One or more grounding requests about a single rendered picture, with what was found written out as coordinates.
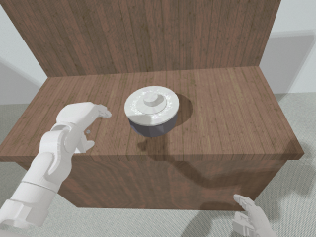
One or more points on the lid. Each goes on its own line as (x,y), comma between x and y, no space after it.
(164,110)

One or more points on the pot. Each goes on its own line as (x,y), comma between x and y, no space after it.
(154,130)

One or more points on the robot left forearm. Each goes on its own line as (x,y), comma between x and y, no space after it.
(31,200)

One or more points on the robot right forearm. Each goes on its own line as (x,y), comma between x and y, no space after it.
(265,232)

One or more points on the table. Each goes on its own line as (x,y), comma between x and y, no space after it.
(231,136)

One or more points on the right robot hand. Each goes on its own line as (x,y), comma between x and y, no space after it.
(256,219)

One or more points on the left robot hand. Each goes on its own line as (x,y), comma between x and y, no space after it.
(82,115)

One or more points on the knob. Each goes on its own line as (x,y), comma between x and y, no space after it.
(150,99)

